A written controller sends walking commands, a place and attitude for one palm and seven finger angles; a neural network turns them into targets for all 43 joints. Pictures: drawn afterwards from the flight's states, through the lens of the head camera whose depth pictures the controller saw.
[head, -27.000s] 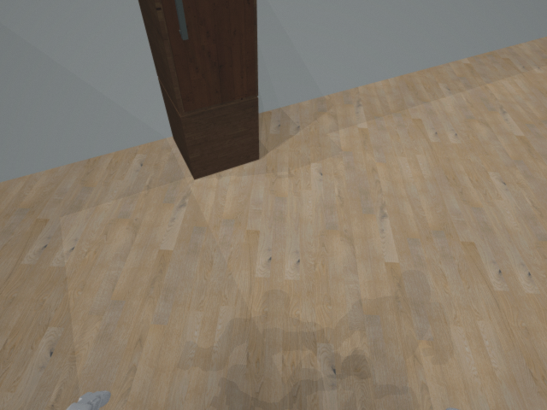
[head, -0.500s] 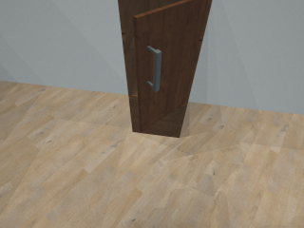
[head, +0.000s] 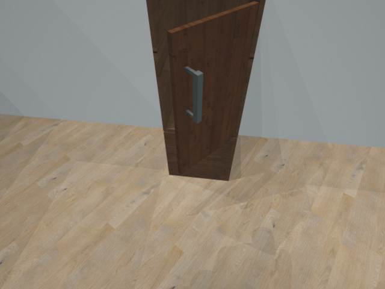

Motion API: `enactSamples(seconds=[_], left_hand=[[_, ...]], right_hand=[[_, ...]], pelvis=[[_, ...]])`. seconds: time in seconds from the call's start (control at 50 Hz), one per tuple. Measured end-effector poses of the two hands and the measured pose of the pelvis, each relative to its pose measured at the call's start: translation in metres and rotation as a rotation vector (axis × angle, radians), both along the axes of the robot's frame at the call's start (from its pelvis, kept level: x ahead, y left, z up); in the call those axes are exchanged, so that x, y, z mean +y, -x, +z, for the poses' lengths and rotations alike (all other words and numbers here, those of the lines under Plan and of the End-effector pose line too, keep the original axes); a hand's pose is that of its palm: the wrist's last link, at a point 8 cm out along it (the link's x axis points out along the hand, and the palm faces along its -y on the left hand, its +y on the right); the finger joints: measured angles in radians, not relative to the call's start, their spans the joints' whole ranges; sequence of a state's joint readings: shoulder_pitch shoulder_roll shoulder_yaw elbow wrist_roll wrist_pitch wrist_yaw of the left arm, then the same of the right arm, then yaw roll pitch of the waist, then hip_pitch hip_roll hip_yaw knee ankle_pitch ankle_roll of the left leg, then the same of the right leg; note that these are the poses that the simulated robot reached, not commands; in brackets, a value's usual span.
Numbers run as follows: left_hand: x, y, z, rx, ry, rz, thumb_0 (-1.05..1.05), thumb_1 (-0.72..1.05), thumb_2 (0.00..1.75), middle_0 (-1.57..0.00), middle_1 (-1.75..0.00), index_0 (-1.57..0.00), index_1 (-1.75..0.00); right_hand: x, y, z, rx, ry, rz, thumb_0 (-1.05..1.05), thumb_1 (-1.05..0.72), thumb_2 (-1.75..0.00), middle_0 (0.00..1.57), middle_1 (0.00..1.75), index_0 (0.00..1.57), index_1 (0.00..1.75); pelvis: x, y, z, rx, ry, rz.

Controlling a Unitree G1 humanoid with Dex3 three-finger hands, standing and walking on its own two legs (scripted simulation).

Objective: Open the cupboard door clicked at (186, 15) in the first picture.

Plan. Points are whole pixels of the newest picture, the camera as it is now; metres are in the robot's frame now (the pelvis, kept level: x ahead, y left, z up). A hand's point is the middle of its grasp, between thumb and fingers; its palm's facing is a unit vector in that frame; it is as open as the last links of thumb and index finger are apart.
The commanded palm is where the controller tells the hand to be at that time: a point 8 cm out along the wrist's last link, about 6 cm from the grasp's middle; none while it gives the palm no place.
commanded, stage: let the arm hang, fingers relaxed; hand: left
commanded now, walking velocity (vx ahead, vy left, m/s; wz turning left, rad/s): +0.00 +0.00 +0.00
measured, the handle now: (193, 96) +0.63 +0.04 +0.05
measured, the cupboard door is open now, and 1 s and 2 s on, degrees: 49 49 49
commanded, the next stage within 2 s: look to check the result in 0.10 s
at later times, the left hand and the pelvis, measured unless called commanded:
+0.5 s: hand out of the picture +0.01 +0.16 -0.17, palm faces +0.05 -0.98 -0.20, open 7.4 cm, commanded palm none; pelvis +0.02 -0.01 +0.00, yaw +0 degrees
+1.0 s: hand out of the picture +0.04 +0.16 -0.17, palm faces +0.03 -0.98 -0.21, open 7.4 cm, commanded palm none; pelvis +0.03 -0.02 +0.00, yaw -2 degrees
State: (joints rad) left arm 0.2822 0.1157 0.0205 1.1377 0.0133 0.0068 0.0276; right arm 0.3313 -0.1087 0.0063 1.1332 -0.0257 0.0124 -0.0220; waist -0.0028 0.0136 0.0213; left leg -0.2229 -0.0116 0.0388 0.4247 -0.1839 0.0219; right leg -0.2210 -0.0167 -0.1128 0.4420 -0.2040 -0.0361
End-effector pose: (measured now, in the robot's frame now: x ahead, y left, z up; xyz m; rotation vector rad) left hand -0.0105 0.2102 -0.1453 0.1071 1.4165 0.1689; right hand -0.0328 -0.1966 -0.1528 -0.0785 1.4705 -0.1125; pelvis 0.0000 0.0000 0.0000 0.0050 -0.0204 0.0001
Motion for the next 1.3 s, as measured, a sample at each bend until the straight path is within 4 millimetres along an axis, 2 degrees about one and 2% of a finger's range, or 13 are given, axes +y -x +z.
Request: enactSamples(seconds=[0.32, 0.68, 0.92, 1.06, 1.14, 1.22, 1.3], left_hand=[[0.002, -0.002, 0.003, 0.035, -0.016, 0.008, 0.0, 0.91, 0.9, -0.2, -0.3, -0.2, -0.3], [0.001, -0.033, 0.006, -0.008, -0.029, -0.01, 0.0, 0.91, 0.9, -0.2, -0.3, -0.2, -0.3], [-0.001, -0.044, 0.008, -0.019, -0.041, -0.014, 0.0, 0.91, 0.9, -0.2, -0.3, -0.2, -0.3], [0.002, -0.048, 0.002, 0.011, -0.036, -0.039, 0.0, 0.91, 0.9, -0.2, -0.3, -0.2, -0.3], [0.01, -0.058, -0.004, 0.012, -0.032, -0.066, 0.0, 0.91, 0.9, -0.21, -0.3, -0.2, -0.3], [0.017, -0.078, -0.005, -0.008, -0.037, -0.114, 0.0, 0.91, 0.9, -0.2, -0.3, -0.2, -0.3], [0.016, -0.108, 0.005, -0.063, -0.06, -0.163, 0.0, 0.91, 0.9, -0.2, -0.3, -0.2, -0.3]], right_hand=[[-0.011, -0.031, 0.001, -0.028, 0.016, 0.014, 0.0, -0.91, -0.9, 0.2, 0.3, 0.19, 0.3], [-0.027, -0.054, 0.002, -0.041, 0.034, 0.031, 0.0, -0.91, -0.9, 0.2, 0.3, 0.2, 0.3], [-0.036, -0.064, 0.002, -0.051, 0.045, 0.03, 0.0, -0.91, -0.9, 0.2, 0.3, 0.2, 0.3], [-0.043, -0.062, 0.0, -0.066, 0.073, -0.039, 0.0, -0.91, -0.9, 0.2, 0.3, 0.2, 0.3], [-0.046, -0.057, 0.002, -0.079, 0.102, -0.083, 0.0, -0.91, -0.9, 0.2, 0.3, 0.2, 0.3], [-0.048, -0.046, 0.003, -0.096, 0.125, -0.115, 0.0, -0.91, -0.9, 0.2, 0.3, 0.2, 0.3], [-0.053, -0.03, 0.002, -0.086, 0.122, -0.136, 0.0, -0.9, -0.9, 0.2, 0.3, 0.2, 0.3]], pelvis=[[-0.003, -0.014, 0.002, -0.001, 0.0, -0.001], [-0.011, -0.027, 0.003, -0.003, -0.002, 0.001], [-0.016, -0.033, 0.003, -0.003, -0.003, -0.007], [-0.016, -0.03, -0.002, 0.001, 0.006, -0.06], [-0.012, -0.027, -0.006, 0.005, 0.007, -0.092], [-0.01, -0.024, -0.008, 0.014, -0.009, -0.137], [-0.014, -0.019, -0.006, 0.016, -0.012, -0.171]])
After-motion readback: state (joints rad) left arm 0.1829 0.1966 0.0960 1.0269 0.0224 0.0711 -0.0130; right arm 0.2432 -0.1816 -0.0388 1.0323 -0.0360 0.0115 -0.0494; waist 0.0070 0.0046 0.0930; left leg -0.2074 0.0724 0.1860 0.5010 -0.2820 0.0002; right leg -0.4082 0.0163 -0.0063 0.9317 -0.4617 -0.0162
